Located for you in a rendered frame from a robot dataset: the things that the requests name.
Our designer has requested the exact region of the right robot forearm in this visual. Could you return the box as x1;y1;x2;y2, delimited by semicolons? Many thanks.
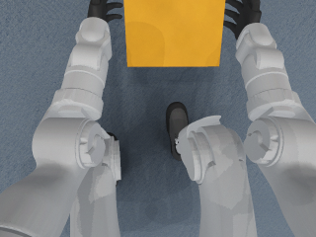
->
235;23;316;124

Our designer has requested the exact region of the left robot forearm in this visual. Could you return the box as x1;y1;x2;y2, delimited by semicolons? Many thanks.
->
32;17;113;157

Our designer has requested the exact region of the left robot shin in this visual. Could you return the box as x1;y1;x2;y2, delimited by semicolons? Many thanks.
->
102;129;111;139

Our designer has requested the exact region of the carton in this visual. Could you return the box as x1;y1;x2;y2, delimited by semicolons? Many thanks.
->
123;0;226;67

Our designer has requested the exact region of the left robot upper arm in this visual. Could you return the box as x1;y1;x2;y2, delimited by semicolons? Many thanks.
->
0;118;106;237

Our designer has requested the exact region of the robot left hand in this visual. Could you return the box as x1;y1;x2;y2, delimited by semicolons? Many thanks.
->
87;0;123;23

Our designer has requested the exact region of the robot right thigh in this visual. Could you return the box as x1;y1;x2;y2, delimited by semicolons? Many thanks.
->
183;124;258;237

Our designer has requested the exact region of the robot right hand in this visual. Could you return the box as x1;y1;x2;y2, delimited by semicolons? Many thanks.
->
223;0;262;39

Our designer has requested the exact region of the right robot upper arm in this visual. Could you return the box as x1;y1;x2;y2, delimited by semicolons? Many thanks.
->
243;116;316;237

